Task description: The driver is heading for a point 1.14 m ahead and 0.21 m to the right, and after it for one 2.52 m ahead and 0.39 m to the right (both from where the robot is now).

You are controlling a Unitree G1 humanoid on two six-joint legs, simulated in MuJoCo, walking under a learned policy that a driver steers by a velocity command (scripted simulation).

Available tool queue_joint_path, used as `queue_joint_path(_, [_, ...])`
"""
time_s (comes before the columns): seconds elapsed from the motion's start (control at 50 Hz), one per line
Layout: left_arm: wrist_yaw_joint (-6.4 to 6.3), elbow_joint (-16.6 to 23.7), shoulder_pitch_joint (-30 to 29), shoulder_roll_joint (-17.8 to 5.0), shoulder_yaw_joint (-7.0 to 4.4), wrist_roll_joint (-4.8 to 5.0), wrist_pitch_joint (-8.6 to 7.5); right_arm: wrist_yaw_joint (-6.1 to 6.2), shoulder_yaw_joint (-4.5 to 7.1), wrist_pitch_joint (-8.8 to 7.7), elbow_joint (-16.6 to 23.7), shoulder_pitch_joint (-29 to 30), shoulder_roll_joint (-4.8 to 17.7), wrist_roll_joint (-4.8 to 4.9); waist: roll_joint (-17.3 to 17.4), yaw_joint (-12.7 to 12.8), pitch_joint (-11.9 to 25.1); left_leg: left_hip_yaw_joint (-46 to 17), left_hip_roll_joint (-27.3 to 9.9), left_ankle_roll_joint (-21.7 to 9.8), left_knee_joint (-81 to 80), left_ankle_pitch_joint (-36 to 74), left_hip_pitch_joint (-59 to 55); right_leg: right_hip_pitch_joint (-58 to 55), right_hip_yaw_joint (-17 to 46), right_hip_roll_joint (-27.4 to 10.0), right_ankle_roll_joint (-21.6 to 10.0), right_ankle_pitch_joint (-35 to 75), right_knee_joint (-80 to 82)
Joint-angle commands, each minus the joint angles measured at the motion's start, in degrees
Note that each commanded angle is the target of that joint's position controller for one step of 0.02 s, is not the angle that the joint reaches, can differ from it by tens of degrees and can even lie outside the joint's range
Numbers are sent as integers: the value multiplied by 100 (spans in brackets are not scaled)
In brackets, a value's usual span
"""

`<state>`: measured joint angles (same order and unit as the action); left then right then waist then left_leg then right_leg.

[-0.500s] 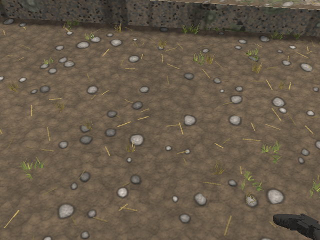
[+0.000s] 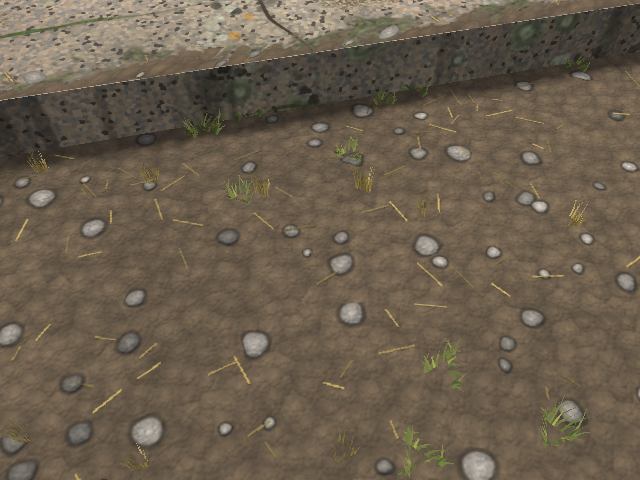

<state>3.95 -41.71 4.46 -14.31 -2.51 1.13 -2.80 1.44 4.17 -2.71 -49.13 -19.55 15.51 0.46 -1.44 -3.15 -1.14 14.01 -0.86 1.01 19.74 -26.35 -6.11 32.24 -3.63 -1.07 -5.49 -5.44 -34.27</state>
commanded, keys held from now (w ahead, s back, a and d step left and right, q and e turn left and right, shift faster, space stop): w+e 0.60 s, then w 0.40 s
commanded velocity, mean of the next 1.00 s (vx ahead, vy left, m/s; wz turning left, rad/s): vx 0.50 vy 0.00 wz -0.45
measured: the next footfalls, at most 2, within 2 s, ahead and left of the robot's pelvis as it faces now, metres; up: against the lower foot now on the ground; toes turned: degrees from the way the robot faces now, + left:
right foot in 0.02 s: +0.18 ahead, -0.09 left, +0.00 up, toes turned -3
left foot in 0.48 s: +0.47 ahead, +0.07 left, +0.00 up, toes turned -21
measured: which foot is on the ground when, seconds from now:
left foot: down 0.00-0.00, up 0.02-0.46, down 0.48-0.98, up 1.00-1.00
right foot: up 0.00-0.00, down 0.02-0.48, up 0.50-0.96, down 0.98-1.00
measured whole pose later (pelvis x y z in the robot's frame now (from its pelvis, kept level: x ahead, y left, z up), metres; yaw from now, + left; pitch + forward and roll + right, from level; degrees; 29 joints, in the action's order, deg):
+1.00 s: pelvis +0.52 -0.12 +0.00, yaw -28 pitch +3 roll +1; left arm 2.0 -34.3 2.7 -14.7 -2.2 0.4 -3.4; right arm -0.3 3.5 -3.3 -51.5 -22.5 17.4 1.3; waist -0.5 -5.0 -1.5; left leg 5.0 -3.7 1.4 32.0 -25.4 2.3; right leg 27.4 -1.7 -0.7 -4.1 -6.8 -31.6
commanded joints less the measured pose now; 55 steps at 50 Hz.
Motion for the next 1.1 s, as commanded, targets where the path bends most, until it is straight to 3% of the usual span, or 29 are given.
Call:
queue_joint_path(0.02, [-139,32,1899,-1432,-588,15,7,116,210,-6,465,225,1095,-13,195,1285,1211,-173,-1068,-306,3495,5620,1519,-3206,629,38,-654,-55,373])
queue_joint_path(0.04, [-199,46,1880,-1986,-673,48,-2,-5,-68,-182,742,-351,174,-208,-1303,605,1653,-610,197,95,5586,-171,4222,-5200,3843,-1471,-1740,-592,717])
queue_joint_path(0.06, [-203,162,2111,-1611,-554,-3,-58,-116,-48,-443,810,125,548,-3,-770,997,2416,-1959,376,7,6321,-779,4965,-5735,5238,-1841,-2032,-1064,1504])
queue_joint_path(0.08, [-216,139,1933,-1290,-476,-40,-98,-179,18,-571,991,682,792,203,-499,1094,1657,-2083,38,-137,6195,-263,5433,-5304,4336,-1651,-1695,-797,1617])
queue_joint_path(0.12, [-233,296,1152,-944,-375,-12,-121,-124,21,-634,993,886,770,4,206,591,704,-1967,-392,-180,5117,468,4938,-3550,3097,-1176,-1318,226,1703])
queue_joint_path(0.14, [-256,415,915,-796,-316,-76,-123,-114,72,-568,979,799,837,-68,152,384,564,-1988,-502,-135,4864,612,4504,-2958,2779,-1024,-1285,715,1849])
queue_joint_path(0.2, [-322,486,836,-926,-349,-62,-137,-104,52,-363,1029,674,646,-130,51,171,363,-1812,-528,122,4090,836,4123,-2069,2311,-836,-1307,1347,2096])
queue_joint_path(0.3, [-464,392,1193,-1136,-420,15,-51,-138,-93,-343,1300,1725,343,-123,-232,561,171,-1605,-109,317,1843,2803,3554,-1453,1675,-266,-820,722,1997])
queue_joint_path(0.4, [-487,288,1569,-1082,-417,52,34,-242,15,-442,1458,2102,659,6,-436,665,227,-1862,91,170,929,2707,3246,-2112,2494,-564,-617,-127,1419])
queue_joint_path(0.46, [-489,381,1388,-919,-377,10,58,-227,168,-531,1285,1319,876,-4,-599,178,452,-1770,63,-184,537,2296,2147,-2156,2691,-413,-346,55,621])
queue_joint_path(0.48, [-465,476,1344,-603,-262,-36,32,-184,254,-561,1220,610,1116,-110,-277,-165,1060,-2338,-612,-513,636,2108,913,-1699,2337,-109,-135,-172,-590])
queue_joint_path(0.5, [-478,621,1978,-264,-154,67,-17,-158,383,-503,1080,-121,1617,-225,1203,-83,1918,-4548,-1920,-1383,368,1030,-1160,144,1463,700,309,-1726,-2544])
queue_joint_path(0.52, [-484,649,2108,-601,-161,112,-39,-204,346,-448,990,-277,1381,-83,1930,-76,1919,-6096,-2411,-1623,-153,-369,-1346,1217,1355,455,412,-2889,-3636])
queue_joint_path(0.54, [-479,607,1730,-1038,-279,115,-11,-185,226,-416,1080,3,952,-40,1230,-181,1160,-5454,-2195,-1401,-296,-796,-716,1520,1424,164,452,-2405,-4085])
queue_joint_path(0.56, [-479,677,1317,-1085,-299,52,30,-164,167,-361,1118,262,798,-67,785,-161,664,-4593,-1957,-1201,-311,-212,-29,1449,1187,-26,478,-1986,-4131])
queue_joint_path(0.58, [-462,756,1095,-1025,-310,-14,39,-161,119,-333,1086,491,679,-99,608,-48,297,-3975,-1719,-1144,-442,469,612,1307,1141,-185,484,-1663,-3874])
queue_joint_path(0.62, [-408,777,1123,-817,-307,27,87,-157,56,-350,1009,665,519,-133,815,168,86,-3159,-1370,-1068,-722,1207,1302,840,1079,-412,470,-1352,-3497])
queue_joint_path(0.68, [-395,811,1027,-514,-218,7,116,-196,102,-423,794,531,653,-89,699,226,20,-2587,-1327,-1277,-1015,1896,1475,792,1009,-406,527,-1080,-2864])
queue_joint_path(0.78, [-287,919,288,-355,-89,-51,-12,-198,151,-360,537,423,922,12,510,65,-46,-1779,-1206,-1248,-1118,2721,1266,580,672,-432,553,173,-1060])
queue_joint_path(0.9, [-158,1190,-501,-469,-89,18,-99,-198,188,-182,162,-124,1182,143,654,-125,-226,-1649,-1470,-1069,-825,3087,654,126,318,-199,321,-14,132])
queue_joint_path(0.94, [-164,1087,-23,-659,-195,-28,-110,-172,198,-116,105,-21,1275,181,715,279,58,-1451,-1418,-910,-139,4431,546,-771,107,50,98,-131,535])
queue_joint_path(0.96, [-199,833,741,-883,-330,-63,-98,-156,156,-99,79,-36,1187,180,620,662,539,-1186,-1175,-767,776,5141,771,-1934,-21,225,-66,45,718])
queue_joint_path(0.98, [-268,616,1701,-1219,-468,-94,-65,-134,47,-123,163,-10,956,72,365,1086,1226,-973,-935,-531,2168,4297,1741,-3549,632,-348,-326,209,488])
queue_joint_path(1.0, [-319,550,2153,-1901,-581,-157,-41,-178,-187,-233,412,-483,306,-61,-1150,870,1956,-916,-16,-114,4488,949,4098,-5548,3372,-1940,-1273,-376,811])
queue_joint_path(1.02, [-306,528,2276,-1472,-475,-86,-45,-207,-118,-356,310,-309,639,27,-1040,1036,2409,-1817,83,-123,5368,-647,4780,-5593,4577,-2199,-1501,-932,1521])
queue_joint_path(1.04, [-296,526,1891,-1208,-364,-97,-72,-240,-10,-401,454,116,980,214,-758,979,1466,-1872,-232,-200,5610,-334,5264,-4905,3648,-2031,-1220,-909,1589])
queue_joint_path(1.06, [-295,539,1543,-987,-298,-94,-87,-233,-29,-394,498,403,927,230,-471,827,973,-1767,-479,-237,5368,160,5162,-4131,2846,-1755,-1017,-648,1682])
queue_joint_path(1.08, [-273,522,1223,-785,-235,-108,-111,-220,-19,-347,484,510,865,139,-309,641,565,-1743,-637,-202,5004,516,4954,-3407,2312,-1526,-893,-331,1900])
queue_joint_path(1.1, [-263,520,1003,-640,-198,-147,-161,-214,8,-261,429,401,824,103,-414,436,397,-1830,-772,-175,4764,799,4571,-2882,1917,-1365,-788,-88,2122])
